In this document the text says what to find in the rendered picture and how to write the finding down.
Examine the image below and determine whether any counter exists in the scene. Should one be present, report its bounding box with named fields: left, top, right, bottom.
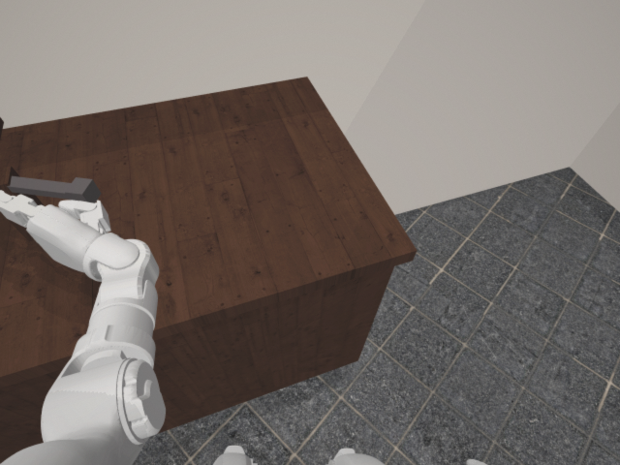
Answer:
left=0, top=77, right=417, bottom=464

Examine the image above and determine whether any tap lever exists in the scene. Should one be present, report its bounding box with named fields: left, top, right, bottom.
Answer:
left=7, top=176, right=102, bottom=203

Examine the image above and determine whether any robot shin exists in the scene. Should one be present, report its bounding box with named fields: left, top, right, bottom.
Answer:
left=333, top=449, right=355, bottom=460
left=224, top=446, right=245, bottom=454

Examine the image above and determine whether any left robot hand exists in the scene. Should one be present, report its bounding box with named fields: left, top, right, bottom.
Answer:
left=0, top=190, right=111, bottom=273

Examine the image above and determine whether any left robot upper arm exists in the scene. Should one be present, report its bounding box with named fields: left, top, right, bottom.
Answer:
left=0, top=358, right=166, bottom=465

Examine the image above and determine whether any left robot forearm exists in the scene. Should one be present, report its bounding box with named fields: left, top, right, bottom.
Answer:
left=41, top=232, right=159, bottom=443

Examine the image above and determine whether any right robot shin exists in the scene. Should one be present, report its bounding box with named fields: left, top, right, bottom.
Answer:
left=333, top=449, right=355, bottom=460

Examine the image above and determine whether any left robot shin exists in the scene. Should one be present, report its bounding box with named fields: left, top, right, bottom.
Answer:
left=224, top=446, right=245, bottom=454

